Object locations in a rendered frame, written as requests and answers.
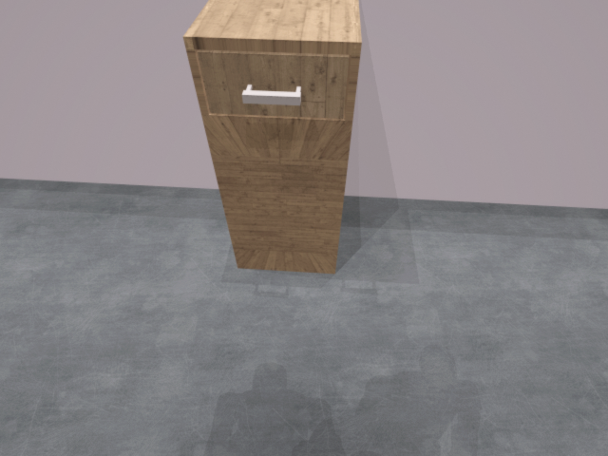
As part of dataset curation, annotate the handle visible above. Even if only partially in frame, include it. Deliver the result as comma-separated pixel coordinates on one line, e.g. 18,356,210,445
242,85,301,105

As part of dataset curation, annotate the cabinet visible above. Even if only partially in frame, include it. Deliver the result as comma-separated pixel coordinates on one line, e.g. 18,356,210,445
183,0,362,274

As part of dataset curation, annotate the drawer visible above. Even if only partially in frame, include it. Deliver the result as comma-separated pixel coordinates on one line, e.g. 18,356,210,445
197,49,349,119

